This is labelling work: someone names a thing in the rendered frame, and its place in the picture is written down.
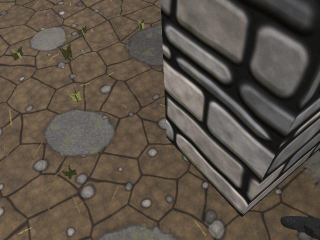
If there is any right robot hand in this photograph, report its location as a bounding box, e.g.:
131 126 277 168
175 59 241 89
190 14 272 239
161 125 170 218
280 215 320 240

